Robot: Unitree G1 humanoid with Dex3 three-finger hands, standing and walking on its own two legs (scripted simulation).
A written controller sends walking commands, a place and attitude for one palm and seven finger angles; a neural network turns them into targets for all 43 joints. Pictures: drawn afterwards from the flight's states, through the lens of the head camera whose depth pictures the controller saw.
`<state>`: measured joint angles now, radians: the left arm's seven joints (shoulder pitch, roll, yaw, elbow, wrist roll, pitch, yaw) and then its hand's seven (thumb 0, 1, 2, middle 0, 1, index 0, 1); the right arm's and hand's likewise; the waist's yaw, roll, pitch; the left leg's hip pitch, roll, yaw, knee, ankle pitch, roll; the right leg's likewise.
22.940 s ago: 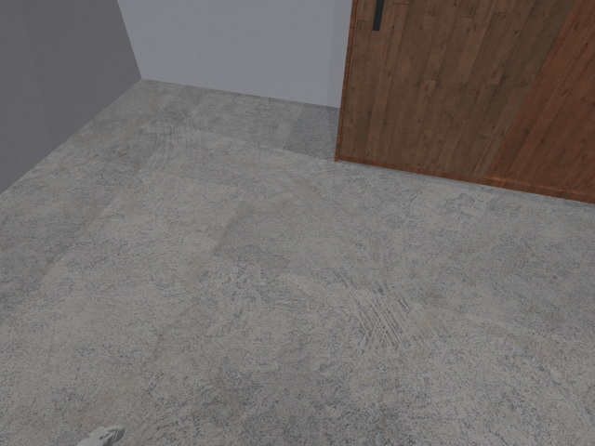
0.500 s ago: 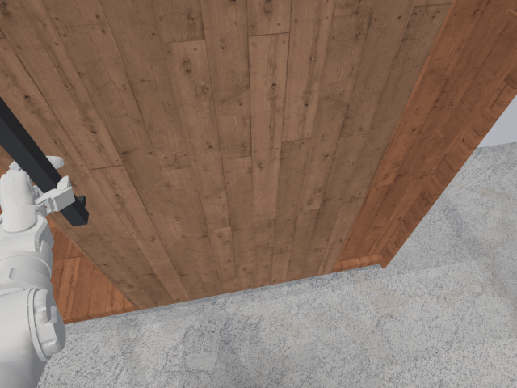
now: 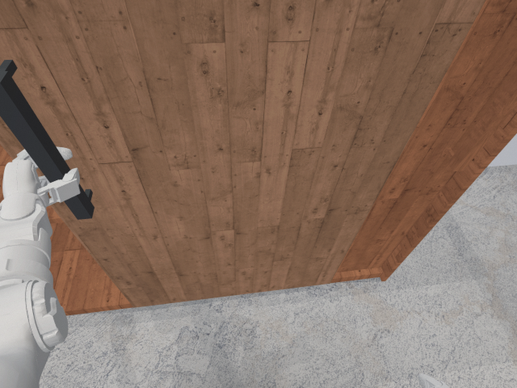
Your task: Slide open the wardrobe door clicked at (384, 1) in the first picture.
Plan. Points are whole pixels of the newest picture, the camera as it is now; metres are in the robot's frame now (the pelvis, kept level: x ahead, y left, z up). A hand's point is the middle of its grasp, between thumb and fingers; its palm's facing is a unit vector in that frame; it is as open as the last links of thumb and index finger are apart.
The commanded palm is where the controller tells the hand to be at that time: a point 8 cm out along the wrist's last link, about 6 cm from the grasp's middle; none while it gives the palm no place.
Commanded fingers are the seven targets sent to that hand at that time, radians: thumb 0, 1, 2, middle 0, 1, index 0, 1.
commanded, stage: loosen the grip on the handle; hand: left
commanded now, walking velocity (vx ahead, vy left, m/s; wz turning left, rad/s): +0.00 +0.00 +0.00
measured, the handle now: (53, 151) +0.46 +0.34 +0.10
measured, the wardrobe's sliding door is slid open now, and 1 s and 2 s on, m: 0.49 0.49 0.49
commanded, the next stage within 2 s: slip the hand off the handle in 0.50 s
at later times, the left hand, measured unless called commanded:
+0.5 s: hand (67, 186) +0.42 +0.32 +0.06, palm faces +0.42 -0.87 -0.26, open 13.6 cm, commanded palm +0.37 +0.35 +0.08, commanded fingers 0.00 -0.55 0.20 -0.25 -1.15 -0.25 -1.15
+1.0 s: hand (44, 192) +0.41 +0.36 +0.05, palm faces +0.44 -0.86 -0.26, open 14.0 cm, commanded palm +0.37 +0.40 +0.07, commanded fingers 0.00 -0.55 0.20 -0.25 -1.15 -0.25 -1.15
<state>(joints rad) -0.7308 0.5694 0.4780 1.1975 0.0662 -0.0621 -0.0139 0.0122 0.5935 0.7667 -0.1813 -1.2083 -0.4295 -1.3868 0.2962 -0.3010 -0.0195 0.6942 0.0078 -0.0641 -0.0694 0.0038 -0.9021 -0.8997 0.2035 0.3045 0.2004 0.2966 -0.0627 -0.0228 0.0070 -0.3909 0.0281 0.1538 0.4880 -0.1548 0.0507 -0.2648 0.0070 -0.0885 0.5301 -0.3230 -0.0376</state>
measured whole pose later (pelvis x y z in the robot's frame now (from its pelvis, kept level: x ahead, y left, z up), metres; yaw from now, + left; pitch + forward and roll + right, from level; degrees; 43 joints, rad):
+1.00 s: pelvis +0.00 +0.01 -0.01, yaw +2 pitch +9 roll -2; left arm -0.70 0.63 0.45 1.08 0.06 -0.03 -0.03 -0.01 -0.55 0.20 -0.25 -1.15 -0.37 -1.22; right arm 0.35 -0.29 0.03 0.69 0.02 -0.04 -0.10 0.00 -0.90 -0.90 0.20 0.30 0.20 0.30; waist -0.07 -0.02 -0.04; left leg -0.59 0.03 0.10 0.66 -0.22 0.06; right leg -0.42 0.01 -0.14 0.64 -0.38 -0.03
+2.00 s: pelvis +0.00 +0.02 -0.01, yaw +4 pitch +4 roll -2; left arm -0.09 0.51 0.48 0.47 -0.12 0.09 -0.12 -0.01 -0.55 0.20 -0.25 -1.15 -0.25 -1.15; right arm 0.24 -0.25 0.05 0.61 0.05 -0.13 -0.12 0.01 -0.90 -0.90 0.20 0.30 0.20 0.30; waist 0.04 0.01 -0.06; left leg -0.49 0.01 0.08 0.63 -0.23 0.07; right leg -0.30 -0.01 -0.16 0.60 -0.38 -0.02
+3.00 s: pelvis +0.02 +0.01 +0.01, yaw -1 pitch -3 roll +0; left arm 0.40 0.36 0.35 -0.26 -0.08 -0.05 0.12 0.00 0.22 0.57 -0.23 -0.69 -0.23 -0.69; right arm 0.22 -0.24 0.05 0.67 0.01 -0.17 -0.08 0.01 -0.90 -0.90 0.20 0.30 0.20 0.30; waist 0.07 0.04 0.01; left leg -0.20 -0.04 0.07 0.42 -0.17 0.06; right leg -0.05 0.01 -0.05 0.41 -0.30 -0.02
